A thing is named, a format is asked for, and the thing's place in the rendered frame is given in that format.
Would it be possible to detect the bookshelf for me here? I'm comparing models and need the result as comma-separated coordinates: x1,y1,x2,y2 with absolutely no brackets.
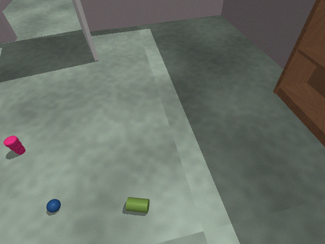
273,0,325,147

